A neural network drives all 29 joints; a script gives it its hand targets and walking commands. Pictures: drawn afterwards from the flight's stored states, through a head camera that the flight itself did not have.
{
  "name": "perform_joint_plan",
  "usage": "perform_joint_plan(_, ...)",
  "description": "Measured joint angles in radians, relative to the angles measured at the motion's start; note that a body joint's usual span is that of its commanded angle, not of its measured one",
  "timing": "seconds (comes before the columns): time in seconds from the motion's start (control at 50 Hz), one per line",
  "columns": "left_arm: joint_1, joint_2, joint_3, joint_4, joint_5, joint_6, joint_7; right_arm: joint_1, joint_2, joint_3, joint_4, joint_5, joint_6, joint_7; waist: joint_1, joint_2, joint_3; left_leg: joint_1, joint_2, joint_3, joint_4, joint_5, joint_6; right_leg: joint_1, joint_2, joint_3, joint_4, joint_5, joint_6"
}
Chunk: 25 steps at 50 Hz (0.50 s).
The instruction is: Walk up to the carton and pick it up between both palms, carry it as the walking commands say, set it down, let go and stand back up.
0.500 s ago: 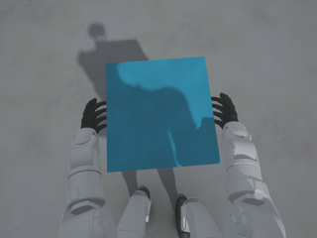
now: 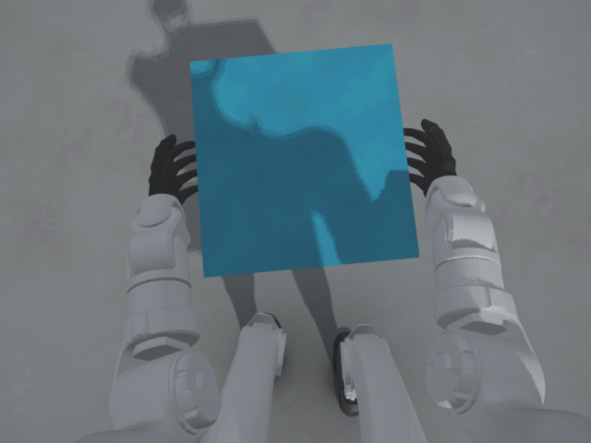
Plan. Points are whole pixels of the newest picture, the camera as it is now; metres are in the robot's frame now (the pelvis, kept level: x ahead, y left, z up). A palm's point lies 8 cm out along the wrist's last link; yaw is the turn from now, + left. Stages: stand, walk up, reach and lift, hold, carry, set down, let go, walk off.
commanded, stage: set down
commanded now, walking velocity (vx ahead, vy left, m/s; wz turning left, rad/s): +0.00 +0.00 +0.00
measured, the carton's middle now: (300, 174) +0.47 +0.05 -0.14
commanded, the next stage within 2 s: none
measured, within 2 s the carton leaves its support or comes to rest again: neither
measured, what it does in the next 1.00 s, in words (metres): lowers itself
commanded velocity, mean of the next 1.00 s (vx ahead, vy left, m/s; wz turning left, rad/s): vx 0.00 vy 0.00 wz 0.00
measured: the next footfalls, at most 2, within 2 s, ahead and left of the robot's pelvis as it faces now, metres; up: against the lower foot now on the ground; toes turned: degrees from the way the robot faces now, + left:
none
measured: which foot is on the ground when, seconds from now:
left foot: down 0.00-1.00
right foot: down 0.00-1.00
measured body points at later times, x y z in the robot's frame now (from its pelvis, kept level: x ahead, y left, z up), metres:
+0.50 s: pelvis -0.02 +0.00 -0.08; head +0.25 +0.01 +0.29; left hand +0.44 +0.23 -0.16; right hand +0.49 -0.13 -0.17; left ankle +0.08 +0.12 -0.60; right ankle +0.06 -0.11 -0.60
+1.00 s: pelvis -0.04 +0.00 -0.15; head +0.27 +0.02 +0.18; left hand +0.46 +0.24 -0.25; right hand +0.51 -0.12 -0.25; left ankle +0.08 +0.12 -0.60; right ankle +0.06 -0.11 -0.60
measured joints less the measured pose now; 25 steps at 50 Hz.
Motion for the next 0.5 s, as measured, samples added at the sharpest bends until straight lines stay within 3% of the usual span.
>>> perform_joint_plan(0.26, -0.09, 0.057, 0.0, 0.074, -0.048, -0.016, 0.0, -0.08, -0.022, 0.028, 0.036, 0.033, -0.004, -0.068, 0.019, 0.006, -0.026, -0.187, -0.004, -0.005, 0.157, -0.042, -0.014, -0.19, 0.017, -0.008, 0.161, -0.042, -0.002)
perform_joint_plan(0.5, -0.184, 0.087, 0.001, 0.123, -0.064, -0.021, 0.018, -0.181, -0.061, 0.035, 0.092, 0.046, -0.007, -0.099, 0.021, 0.004, -0.009, -0.33, -0.013, -0.003, 0.289, -0.065, -0.018, -0.333, 0.026, -0.01, 0.293, -0.067, 0.005)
